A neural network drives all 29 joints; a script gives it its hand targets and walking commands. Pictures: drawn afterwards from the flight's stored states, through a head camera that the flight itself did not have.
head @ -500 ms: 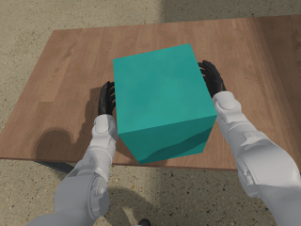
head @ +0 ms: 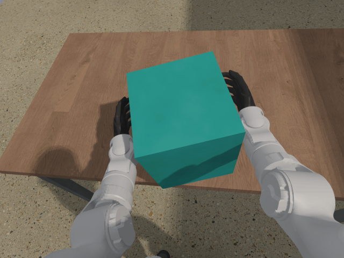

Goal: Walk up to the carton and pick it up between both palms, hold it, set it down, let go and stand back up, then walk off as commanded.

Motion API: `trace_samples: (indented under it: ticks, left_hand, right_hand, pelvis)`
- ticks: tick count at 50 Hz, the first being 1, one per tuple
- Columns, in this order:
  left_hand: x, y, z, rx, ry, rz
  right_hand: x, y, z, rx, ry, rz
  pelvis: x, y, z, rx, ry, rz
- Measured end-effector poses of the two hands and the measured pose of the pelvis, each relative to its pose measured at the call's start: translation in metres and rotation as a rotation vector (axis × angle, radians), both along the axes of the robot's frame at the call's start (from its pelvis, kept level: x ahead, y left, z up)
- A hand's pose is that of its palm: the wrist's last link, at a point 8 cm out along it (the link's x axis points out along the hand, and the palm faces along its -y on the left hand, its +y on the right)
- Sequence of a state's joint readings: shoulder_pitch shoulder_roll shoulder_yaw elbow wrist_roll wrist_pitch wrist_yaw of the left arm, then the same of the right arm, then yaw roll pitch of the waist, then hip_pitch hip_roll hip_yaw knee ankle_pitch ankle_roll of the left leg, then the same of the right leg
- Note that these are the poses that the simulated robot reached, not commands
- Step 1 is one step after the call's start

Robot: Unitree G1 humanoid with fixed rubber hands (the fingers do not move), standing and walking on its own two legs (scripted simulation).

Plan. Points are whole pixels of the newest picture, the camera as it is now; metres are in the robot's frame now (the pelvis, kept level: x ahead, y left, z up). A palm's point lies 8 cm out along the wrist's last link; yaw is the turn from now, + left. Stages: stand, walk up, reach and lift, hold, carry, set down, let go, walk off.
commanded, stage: reach and lift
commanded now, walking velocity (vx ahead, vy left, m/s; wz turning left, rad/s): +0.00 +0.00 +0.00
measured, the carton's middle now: (184, 128) +0.41 +0.07 +0.00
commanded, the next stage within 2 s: none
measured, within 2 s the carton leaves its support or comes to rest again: neither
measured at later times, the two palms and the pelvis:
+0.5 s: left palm (121, 131) +0.37 +0.22 +0.02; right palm (241, 103) +0.46 -0.06 +0.05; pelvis +0.00 +0.00 +0.00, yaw +0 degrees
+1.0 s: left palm (118, 134) +0.36 +0.22 +0.03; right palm (238, 107) +0.45 -0.06 +0.05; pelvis -0.01 +0.00 +0.00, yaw +1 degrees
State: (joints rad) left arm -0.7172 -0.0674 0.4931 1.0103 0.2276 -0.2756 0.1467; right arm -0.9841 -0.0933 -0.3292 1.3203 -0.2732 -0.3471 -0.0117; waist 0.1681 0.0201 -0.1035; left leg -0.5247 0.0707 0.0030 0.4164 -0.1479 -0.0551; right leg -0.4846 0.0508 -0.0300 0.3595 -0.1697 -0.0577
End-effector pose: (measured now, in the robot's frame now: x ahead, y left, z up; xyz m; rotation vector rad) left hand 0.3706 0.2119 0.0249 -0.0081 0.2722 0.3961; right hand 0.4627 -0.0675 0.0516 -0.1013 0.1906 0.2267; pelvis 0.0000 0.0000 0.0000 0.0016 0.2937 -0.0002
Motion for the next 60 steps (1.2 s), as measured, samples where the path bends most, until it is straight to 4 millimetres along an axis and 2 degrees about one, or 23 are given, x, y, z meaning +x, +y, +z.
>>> trace_samples:
  ticks: [42,55,60]
  left_hand:
    - [-0.007,0.007,0.000,-0.021,0.017,0.039]
    - [-0.020,0.010,0.001,-0.007,0.039,0.036]
    - [-0.027,0.014,0.000,-0.032,0.035,0.038]
  right_hand:
    - [-0.004,0.011,0.006,0.015,0.006,0.003]
    - [-0.021,0.013,-0.003,0.035,0.028,-0.018]
    - [-0.029,0.017,0.000,0.011,0.025,-0.020]
  pelvis:
    - [-0.002,0.003,0.001,-0.012,-0.027,0.011]
    - [-0.011,0.007,0.001,-0.019,-0.043,0.015]
    - [-0.017,0.009,0.000,-0.022,-0.052,0.016]
